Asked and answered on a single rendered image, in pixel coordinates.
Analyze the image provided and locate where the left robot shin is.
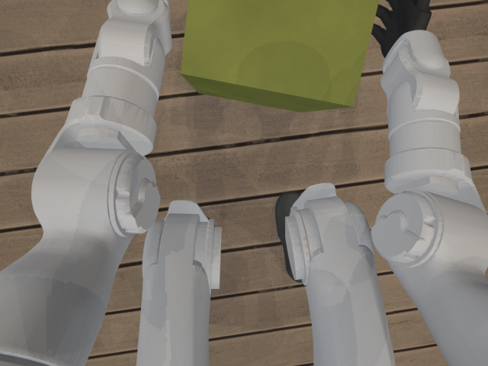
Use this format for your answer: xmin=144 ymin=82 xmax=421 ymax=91
xmin=143 ymin=200 xmax=209 ymax=276

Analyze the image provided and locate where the right robot forearm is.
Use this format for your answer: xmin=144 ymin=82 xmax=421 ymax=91
xmin=380 ymin=30 xmax=488 ymax=215

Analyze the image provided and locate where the right robot hand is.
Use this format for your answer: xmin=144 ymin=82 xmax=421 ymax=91
xmin=371 ymin=0 xmax=432 ymax=58

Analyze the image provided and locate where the left robot forearm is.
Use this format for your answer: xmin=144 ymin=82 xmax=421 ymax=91
xmin=31 ymin=0 xmax=172 ymax=214

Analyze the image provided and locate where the right robot upper arm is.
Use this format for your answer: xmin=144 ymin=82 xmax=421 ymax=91
xmin=371 ymin=189 xmax=488 ymax=366

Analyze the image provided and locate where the left robot upper arm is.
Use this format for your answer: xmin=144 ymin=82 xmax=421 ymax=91
xmin=0 ymin=147 xmax=160 ymax=366

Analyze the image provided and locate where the carton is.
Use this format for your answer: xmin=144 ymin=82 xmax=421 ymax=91
xmin=180 ymin=0 xmax=379 ymax=113

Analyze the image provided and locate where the robot right thigh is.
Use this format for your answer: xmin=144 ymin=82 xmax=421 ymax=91
xmin=285 ymin=196 xmax=397 ymax=366

